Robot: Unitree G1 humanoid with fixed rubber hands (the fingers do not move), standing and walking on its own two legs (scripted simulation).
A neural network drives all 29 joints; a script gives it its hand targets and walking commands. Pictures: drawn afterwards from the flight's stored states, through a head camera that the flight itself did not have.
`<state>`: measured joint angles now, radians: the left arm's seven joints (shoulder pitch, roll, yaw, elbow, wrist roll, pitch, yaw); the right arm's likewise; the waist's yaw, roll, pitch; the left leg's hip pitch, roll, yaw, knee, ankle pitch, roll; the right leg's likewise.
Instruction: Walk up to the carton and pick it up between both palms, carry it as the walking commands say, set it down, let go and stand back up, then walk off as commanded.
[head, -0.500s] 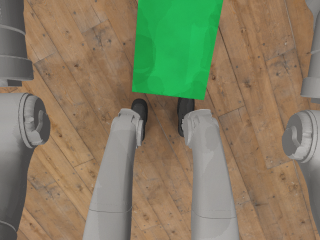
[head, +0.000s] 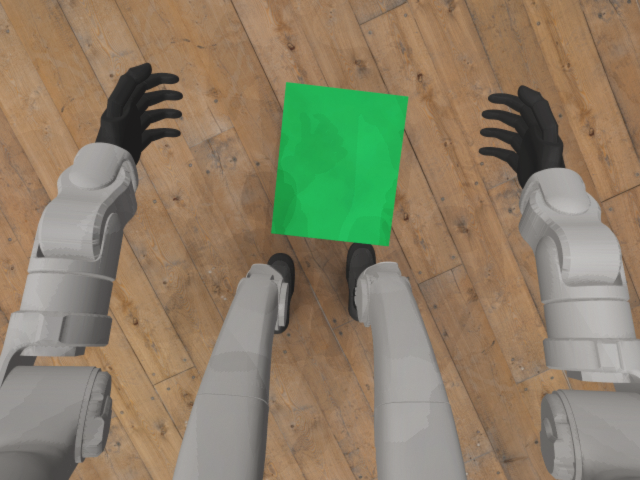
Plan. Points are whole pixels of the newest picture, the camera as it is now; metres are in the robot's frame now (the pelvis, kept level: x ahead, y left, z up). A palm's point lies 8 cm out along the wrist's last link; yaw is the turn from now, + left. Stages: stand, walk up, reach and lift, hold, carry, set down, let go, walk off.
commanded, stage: let go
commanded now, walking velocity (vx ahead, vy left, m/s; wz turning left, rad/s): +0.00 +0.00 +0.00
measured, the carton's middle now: (335, 169) +0.42 -0.02 -0.58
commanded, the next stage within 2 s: stand in 0.98 s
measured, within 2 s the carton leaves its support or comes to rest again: neither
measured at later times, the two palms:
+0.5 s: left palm (47, 294) +0.28 +0.23 -0.01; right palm (614, 319) +0.27 -0.23 -0.02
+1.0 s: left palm (25, 319) +0.27 +0.23 +0.01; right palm (628, 347) +0.26 -0.22 +0.01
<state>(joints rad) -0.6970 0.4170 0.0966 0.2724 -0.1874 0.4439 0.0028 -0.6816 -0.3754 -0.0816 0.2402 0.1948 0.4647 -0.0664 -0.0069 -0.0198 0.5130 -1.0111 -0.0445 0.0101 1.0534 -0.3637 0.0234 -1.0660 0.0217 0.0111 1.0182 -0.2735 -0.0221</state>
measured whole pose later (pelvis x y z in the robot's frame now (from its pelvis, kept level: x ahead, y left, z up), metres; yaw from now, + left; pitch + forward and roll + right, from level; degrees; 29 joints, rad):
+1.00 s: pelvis +0.11 +0.01 +0.08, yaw +0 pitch +5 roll +0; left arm 0.25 0.19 0.05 0.41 0.00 0.09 -0.07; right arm 0.26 -0.19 -0.04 0.39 0.04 0.08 0.05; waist -0.01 -0.01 0.00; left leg -0.29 -0.04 -0.02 0.53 -0.32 0.02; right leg -0.36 0.02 0.01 0.54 -0.26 -0.02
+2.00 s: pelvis +0.07 +0.00 +0.08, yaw +0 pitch +2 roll +1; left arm 0.23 0.28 0.04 1.00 0.00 -0.03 0.00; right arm 0.30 -0.29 -0.04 0.91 0.03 -0.03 0.01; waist -0.01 0.01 -0.20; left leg -0.29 -0.04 -0.02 0.53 -0.27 0.02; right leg -0.36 0.02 0.01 0.54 -0.21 -0.02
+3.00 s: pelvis +0.05 +0.00 +0.08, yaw +0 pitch +1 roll +1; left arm 0.23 0.28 0.03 1.09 0.00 -0.03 0.00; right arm 0.30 -0.30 -0.04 1.00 0.03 -0.04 0.00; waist -0.01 0.01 -0.19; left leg -0.29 -0.04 -0.02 0.52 -0.24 0.02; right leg -0.36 0.02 0.01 0.53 -0.18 -0.02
